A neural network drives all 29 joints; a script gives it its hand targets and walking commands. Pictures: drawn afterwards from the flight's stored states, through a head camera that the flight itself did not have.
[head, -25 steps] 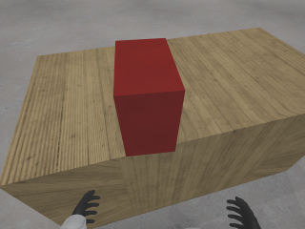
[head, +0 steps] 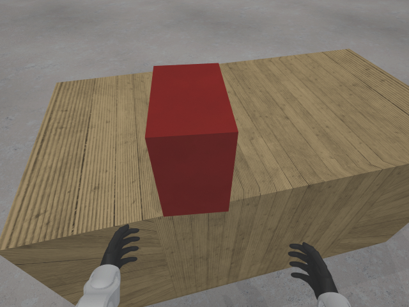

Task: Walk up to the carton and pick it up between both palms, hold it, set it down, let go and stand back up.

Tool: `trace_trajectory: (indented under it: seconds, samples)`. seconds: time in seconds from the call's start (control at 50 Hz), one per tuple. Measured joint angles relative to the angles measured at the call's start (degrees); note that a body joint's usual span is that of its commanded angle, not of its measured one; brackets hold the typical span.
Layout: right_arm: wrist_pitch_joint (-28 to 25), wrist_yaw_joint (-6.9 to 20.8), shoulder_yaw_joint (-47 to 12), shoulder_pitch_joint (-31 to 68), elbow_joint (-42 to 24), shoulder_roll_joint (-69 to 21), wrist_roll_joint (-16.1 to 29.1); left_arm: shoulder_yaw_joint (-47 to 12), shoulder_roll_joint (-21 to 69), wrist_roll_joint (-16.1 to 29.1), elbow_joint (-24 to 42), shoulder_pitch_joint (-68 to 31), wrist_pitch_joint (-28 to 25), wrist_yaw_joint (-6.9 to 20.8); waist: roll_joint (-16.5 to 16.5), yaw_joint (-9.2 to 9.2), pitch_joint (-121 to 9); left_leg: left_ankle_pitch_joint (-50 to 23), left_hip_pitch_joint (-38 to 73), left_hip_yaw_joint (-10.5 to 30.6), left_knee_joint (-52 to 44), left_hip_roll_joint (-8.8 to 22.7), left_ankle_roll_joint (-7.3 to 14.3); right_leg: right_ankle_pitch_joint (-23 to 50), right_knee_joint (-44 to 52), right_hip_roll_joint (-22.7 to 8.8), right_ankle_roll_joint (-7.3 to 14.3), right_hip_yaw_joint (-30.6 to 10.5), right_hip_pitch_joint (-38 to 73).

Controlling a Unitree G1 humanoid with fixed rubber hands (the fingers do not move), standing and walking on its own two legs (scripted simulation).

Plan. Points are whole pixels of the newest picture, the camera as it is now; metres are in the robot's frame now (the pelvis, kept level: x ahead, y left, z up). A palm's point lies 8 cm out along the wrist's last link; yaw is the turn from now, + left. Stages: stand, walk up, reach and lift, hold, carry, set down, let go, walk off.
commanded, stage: reach and lift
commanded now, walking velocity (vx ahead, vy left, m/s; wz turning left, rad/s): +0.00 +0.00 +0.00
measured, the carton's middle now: (191, 139) +0.47 +0.05 +0.06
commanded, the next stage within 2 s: none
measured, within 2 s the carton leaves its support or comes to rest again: neither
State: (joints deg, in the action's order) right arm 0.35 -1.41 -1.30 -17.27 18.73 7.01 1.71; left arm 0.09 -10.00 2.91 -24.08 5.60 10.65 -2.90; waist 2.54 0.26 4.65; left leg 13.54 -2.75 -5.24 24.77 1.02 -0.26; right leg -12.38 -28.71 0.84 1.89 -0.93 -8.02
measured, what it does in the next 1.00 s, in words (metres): stands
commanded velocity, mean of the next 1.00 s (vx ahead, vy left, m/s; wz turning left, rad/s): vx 0.00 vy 0.00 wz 0.00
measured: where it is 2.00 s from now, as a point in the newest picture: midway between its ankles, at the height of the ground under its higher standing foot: outside the picture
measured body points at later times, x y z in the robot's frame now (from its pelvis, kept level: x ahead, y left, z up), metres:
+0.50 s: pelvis +0.05 +0.02 +0.01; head +0.04 +0.04 +0.46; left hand +0.25 +0.21 +0.00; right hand +0.24 -0.15 +0.01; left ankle +0.01 +0.13 -0.74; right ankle +0.05 -0.09 -0.74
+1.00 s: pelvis +0.03 +0.02 +0.01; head +0.03 +0.03 +0.46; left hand +0.28 +0.19 +0.08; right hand +0.29 -0.15 +0.07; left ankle +0.01 +0.13 -0.74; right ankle +0.05 -0.09 -0.74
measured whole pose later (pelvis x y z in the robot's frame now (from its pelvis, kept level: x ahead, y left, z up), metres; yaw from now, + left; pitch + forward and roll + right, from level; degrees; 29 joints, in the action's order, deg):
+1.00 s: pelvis +0.03 +0.02 +0.01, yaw -1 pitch -6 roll -1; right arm 4.2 -9.1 -4.1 -10.8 -4.9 6.1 11.8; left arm -2.5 -3.7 3.5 15.6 9.9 21.1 -8.3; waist 1.2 -1.9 5.7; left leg 13.1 0.0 -5.1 18.8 1.8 0.0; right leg -8.7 -17.4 2.0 0.9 -1.5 -3.0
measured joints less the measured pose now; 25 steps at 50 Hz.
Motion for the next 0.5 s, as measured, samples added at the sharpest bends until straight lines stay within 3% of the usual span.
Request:
trace_trajectory:
  seconds: [0.18, 0.4, 0.5]
  samples:
    - [-0.8, -2.1, -1.1, -1.3, -4.6, -3.0, 0.8, -0.2, 0.7, 0.0, 8.5, 4.2, 0.8, 0.0, -1.0, -0.02, -0.1, -0.3, 1.3, -0.4, -3.5, 0.8, -0.3, 1.6, 5.4, 0.9, -0.3, -0.4, 2.0]
    - [-5.9, -2.0, -3.1, -7.0, -11.1, -2.3, 3.9, -2.9, 2.1, 0.7, 17.3, 12.5, -7.4, -2.6, -1.3, -1.66, -2.2, 0.2, 2.8, 0.0, -6.4, 0.7, 0.1, 2.1, 10.5, 0.9, -0.9, -0.2, 4.6]
    - [-6.8, -2.9, -4.2, -6.6, -13.3, -2.6, 6.1, -3.9, 3.2, 0.2, 21.9, 14.5, -6.5, -3.0, -1.2, -1.94, -2.1, 0.9, 3.6, 0.3, -6.4, 0.8, 0.2, 2.2, 11.8, 1.0, -1.1, 0.0, 6.1]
